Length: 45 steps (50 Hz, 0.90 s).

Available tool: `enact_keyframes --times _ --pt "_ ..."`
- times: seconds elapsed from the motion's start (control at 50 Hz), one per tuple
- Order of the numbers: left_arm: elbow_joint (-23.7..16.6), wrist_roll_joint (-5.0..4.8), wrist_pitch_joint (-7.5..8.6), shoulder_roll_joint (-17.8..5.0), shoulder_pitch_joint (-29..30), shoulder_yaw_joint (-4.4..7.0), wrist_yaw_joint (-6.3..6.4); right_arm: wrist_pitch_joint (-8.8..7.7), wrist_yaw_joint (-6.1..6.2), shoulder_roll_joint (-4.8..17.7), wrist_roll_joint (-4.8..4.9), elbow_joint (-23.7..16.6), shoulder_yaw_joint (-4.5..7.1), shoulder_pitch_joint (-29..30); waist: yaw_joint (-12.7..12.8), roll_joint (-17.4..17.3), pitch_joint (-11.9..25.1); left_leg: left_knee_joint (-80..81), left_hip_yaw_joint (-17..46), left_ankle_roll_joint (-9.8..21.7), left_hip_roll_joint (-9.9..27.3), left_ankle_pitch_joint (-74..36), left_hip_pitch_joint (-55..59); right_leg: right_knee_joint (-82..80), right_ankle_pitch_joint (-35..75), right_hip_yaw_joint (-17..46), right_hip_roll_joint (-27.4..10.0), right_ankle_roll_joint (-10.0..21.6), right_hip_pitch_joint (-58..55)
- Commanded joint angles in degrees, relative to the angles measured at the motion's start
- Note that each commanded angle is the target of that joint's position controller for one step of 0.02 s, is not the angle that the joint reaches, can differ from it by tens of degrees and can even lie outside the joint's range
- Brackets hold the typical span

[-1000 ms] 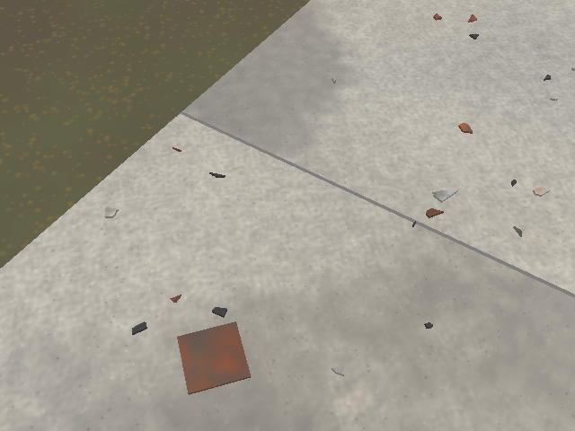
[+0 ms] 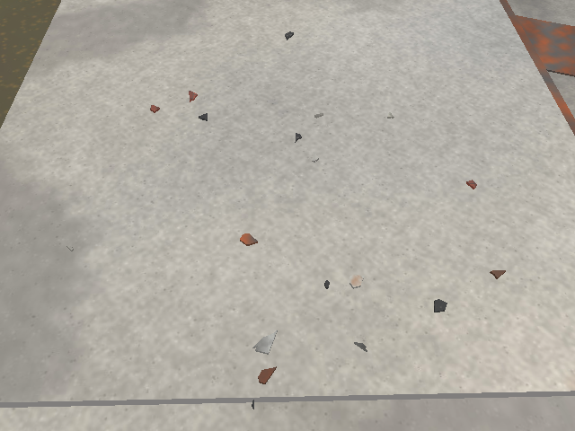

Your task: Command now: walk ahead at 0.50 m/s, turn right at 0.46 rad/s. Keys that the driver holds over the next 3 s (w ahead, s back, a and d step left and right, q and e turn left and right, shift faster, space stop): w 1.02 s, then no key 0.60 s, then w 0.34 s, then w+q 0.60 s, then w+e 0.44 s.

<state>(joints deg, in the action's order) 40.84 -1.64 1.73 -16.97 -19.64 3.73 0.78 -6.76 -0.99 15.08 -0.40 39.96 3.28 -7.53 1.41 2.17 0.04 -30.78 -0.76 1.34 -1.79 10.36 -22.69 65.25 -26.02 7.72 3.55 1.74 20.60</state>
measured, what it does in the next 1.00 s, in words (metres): walks ahead: right foot, then left foot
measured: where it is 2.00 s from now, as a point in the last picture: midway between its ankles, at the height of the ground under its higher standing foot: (325, 335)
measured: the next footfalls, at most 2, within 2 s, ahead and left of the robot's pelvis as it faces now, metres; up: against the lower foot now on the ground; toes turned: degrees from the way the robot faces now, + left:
right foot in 0.40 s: +0.36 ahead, -0.16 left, +0.00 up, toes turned -7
left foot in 0.94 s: +0.67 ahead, +0.06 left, +0.00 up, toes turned -3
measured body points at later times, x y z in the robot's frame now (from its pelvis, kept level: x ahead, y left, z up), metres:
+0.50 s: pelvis +0.26 -0.06 +0.00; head +0.29 -0.07 +0.45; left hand +0.48 +0.17 -0.08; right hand +0.25 -0.34 -0.13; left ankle +0.12 +0.10 -0.65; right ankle +0.32 -0.16 -0.73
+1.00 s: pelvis +0.53 -0.03 +0.00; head +0.56 -0.02 +0.44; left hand +0.57 +0.25 -0.14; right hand +0.70 -0.29 -0.09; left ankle +0.63 +0.06 -0.73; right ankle +0.34 -0.16 -0.67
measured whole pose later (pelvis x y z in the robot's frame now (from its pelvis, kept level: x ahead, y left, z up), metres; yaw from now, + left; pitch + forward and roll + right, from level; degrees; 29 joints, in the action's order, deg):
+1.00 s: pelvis +0.53 -0.03 +0.00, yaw -5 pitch +2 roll -1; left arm 49.2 -1.0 3.3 -16.8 -21.2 3.2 0.2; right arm -5.1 -2.4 15.4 0.4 43.9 2.0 -4.1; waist 2.3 0.5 -1.7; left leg -33.2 -2.3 2.9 -0.1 8.4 -27.4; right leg 52.9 -27.1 2.4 0.0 0.7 10.5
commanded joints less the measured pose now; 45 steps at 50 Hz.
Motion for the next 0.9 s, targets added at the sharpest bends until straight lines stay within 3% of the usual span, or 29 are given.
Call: enact_keyframes --times 0.02,0.06,0.1,0.14,0.2,0.26,0.32,0.36,0.38,0.4,0.42,0.44,0.46,0.48,0.5,0.52,0.54,0.6,0.66,0.74,0.8,0.84,0.88,0.9 --pt "-6.3 0.79 1.01 -5.9 4.4 1.59 -0.25 0.39 0.22 5.4 -0.33 -0.5 1.44 -6.3 -3.6 -6.9 0.1 17.3 22.6 9.1 17.2 6.8 18.1 5.3 6.6 1.0 -7.3 -0.4 21.7" --pt "-5.9 0.26 0.78 -3.6 3.1 1.15 -0.69 -0.02 0.08 5.0 -0.22 0.6 1.31 -6.2 -2.2 -8.7 -0.3 19.6 16.7 9.4 15.0 0.9 14.4 1.7 8.1 -0.3 -8.0 -0.4 18.1" --pt "-6.4 0.65 0.71 -2.4 4.6 0.73 -0.73 -0.45 -0.01 6.6 0.18 1.9 1.71 -7.1 -1.9 -7.7 -0.6 21.0 13.5 10.9 15.2 -4.8 14.3 -2.9 10.3 -1.1 -8.2 -0.9 19.1" --pt "-7.2 1.17 1.05 -1.7 7.5 0.18 -0.88 -0.35 0.12 8.0 0.51 3.0 2.03 -7.8 -2.3 -6.3 -0.7 21.9 11.0 11.6 15.6 -9.6 15.8 -9.4 14.7 -2.2 -9.1 -1.4 20.4" --pt "-8.0 1.11 1.90 -0.5 12.8 -0.60 -1.67 0.41 0.35 9.3 1.09 4.4 2.08 -9.0 -4.1 -6.2 -1.3 22.1 6.0 10.3 14.0 -12.6 16.4 -20.3 23.0 -5.0 -9.2 -1.6 18.0" --pt "-9.3 0.60 2.39 -0.3 18.2 -0.87 -2.43 1.18 0.36 10.5 1.63 6.2 2.08 -12.4 -6.3 -6.4 -2.3 21.4 4.1 9.4 14.0 -12.1 17.5 -27.9 26.1 -7.3 -7.7 -1.6 14.6" --pt "-10.8 0.21 2.64 -1.3 21.2 -0.56 -3.08 2.13 0.34 11.4 2.08 7.9 2.16 -14.5 -6.4 -7.4 -3.4 19.6 5.0 8.7 16.5 -13.9 21.7 -32.3 22.5 -7.9 -6.7 0.1 13.8" --pt "-10.5 0.47 2.83 -2.9 18.8 0.13 -3.25 2.79 0.60 12.4 2.33 8.5 2.38 -13.9 -3.9 -8.2 -2.1 15.4 4.4 7.6 17.1 -22.8 23.7 -35.3 19.5 -9.0 -5.1 2.0 8.5" --pt "-8.9 0.90 2.86 -4.3 13.3 1.03 -3.06 3.07 0.81 12.5 2.55 8.6 2.31 -12.9 -0.4 -7.7 1.2 8.9 2.1 6.4 15.6 -31.7 23.0 -37.9 20.8 -10.6 -3.4 3.4 0.0" --pt "-6.2 1.22 2.70 -7.1 4.7 2.50 -2.55 3.10 1.02 11.2 2.21 8.5 1.72 -13.2 3.4 -6.5 6.9 -1.6 -0.5 4.7 12.8 -34.2 18.6 -37.8 22.2 -10.2 -3.4 5.2 -13.2" --pt "-4.4 1.84 2.22 -11.9 -6.2 3.81 -1.61 2.72 1.15 7.7 0.24 6.6 0.19 -12.9 7.2 2.0 15.7 -21.2 -3.0 2.1 9.4 -15.5 5.3 -35.8 25.5 4.4 -16.1 9.3 -31.0" --pt "-4.0 1.84 2.16 -14.9 -6.3 3.90 -1.91 1.48 0.69 2.3 0.58 5.7 -1.49 -18.8 2.8 15.6 21.5 -37.7 1.0 -0.3 0.1 22.1 -14.5 -43.6 13.8 30.5 -26.6 17.7 -43.7" --pt "-4.2 1.33 2.29 -9.4 -5.7 2.59 -2.08 0.65 0.30 8.6 1.91 6.3 0.06 -14.6 5.0 8.3 17.8 -43.3 6.5 0.3 3.2 22.2 -20.8 -46.5 7.8 30.7 -25.0 15.9 -40.5" --pt "-4.3 1.11 2.50 -7.7 -2.0 1.81 -2.11 0.22 0.05 10.1 2.79 4.6 0.56 -9.8 4.1 6.3 10.1 -42.9 5.2 0.9 5.6 16.7 -23.4 -47.5 10.9 22.3 -23.0 13.9 -33.5" --pt "-4.5 1.24 2.60 -6.5 1.6 1.33 -2.27 0.24 0.30 9.2 2.25 4.5 0.42 -7.8 2.3 2.1 6.4 -40.4 4.2 0.6 7.8 11.7 -21.3 -48.8 16.6 16.4 -20.4 12.9 -26.1" --pt "-4.6 1.53 2.74 -5.1 4.2 0.98 -2.51 0.55 0.40 8.7 1.28 4.5 0.61 -7.2 0.5 1.5 3.6 -37.1 4.2 0.1 9.1 8.6 -18.9 -50.7 21.1 12.3 -18.4 12.5 -20.2" --pt "-4.6 1.93 3.03 -4.3 5.6 0.76 -2.55 1.15 0.29 7.9 1.20 4.9 0.61 -8.6 -1.4 2.7 3.1 -35.6 4.7 -0.3 10.2 6.5 -15.4 -52.6 23.3 9.8 -17.2 12.2 -16.3" --pt "-3.0 1.55 4.18 -5.0 5.8 1.12 -2.40 2.74 0.56 5.5 0.93 5.1 0.23 -8.6 -3.0 2.2 1.4 -31.1 4.0 -1.9 10.3 2.8 -14.0 -56.3 27.9 4.7 -16.2 13.2 -11.4" --pt "-1.0 1.55 4.17 -6.2 3.6 1.47 -1.68 2.87 0.56 4.7 0.37 3.3 -0.10 -2.6 -1.7 0.7 -0.9 -21.3 4.0 -2.9 10.3 -5.7 -17.0 -57.8 29.4 1.0 -15.4 12.6 -11.8" --pt "1.2 1.07 3.63 -7.8 0.4 1.78 -1.04 2.13 -0.39 3.6 0.80 1.6 -0.80 5.2 1.2 0.8 -2.7 -7.6 2.0 -2.5 7.9 -15.7 -13.8 -58.1 27.0 -3.1 -14.1 10.5 -12.5" --pt "3.5 0.61 3.07 -8.6 -2.6 2.01 -0.91 1.79 -1.18 4.2 1.21 -0.2 -0.87 9.6 2.6 1.0 -3.9 -2.7 2.0 -1.5 6.9 -15.3 -13.9 -56.5 25.7 -2.7 -16.1 10.0 -16.9" --pt "4.7 0.38 2.53 -9.0 -3.1 2.22 -0.66 1.52 -1.77 4.9 1.25 -1.1 -0.72 10.7 2.3 1.3 -4.2 -0.3 2.4 0.0 6.5 -11.8 -14.2 -54.4 27.4 -2.1 -17.9 9.2 -20.7" --pt "5.4 0.33 1.93 -9.5 -2.7 2.46 -0.39 1.27 -2.06 6.1 1.16 -0.9 -0.34 8.9 0.8 2.2 -2.9 1.1 1.4 1.5 5.4 -7.6 -10.7 -51.2 32.9 -1.9 -18.6 8.1 -23.3" --pt "5.4 0.35 1.60 -9.9 -1.7 2.51 -0.26 1.16 -1.96 7.1 1.05 0.0 0.22 5.5 -1.3 2.7 -0.8 2.2 -0.3 2.5 3.8 -6.3 -5.2 -47.1 41.1 -2.8 -17.7 7.2 -23.6"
